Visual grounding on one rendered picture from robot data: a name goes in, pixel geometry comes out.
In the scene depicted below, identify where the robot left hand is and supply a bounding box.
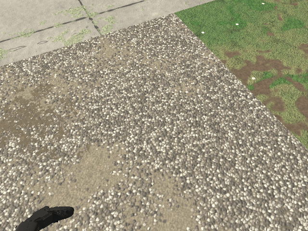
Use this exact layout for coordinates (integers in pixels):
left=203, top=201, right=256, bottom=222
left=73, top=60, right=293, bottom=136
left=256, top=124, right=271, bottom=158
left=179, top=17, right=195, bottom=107
left=15, top=206, right=74, bottom=231

